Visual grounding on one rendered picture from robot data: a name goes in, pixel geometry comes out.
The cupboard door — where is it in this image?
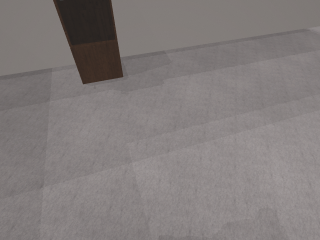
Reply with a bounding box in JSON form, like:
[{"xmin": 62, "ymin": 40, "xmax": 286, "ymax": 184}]
[{"xmin": 56, "ymin": 0, "xmax": 115, "ymax": 45}]

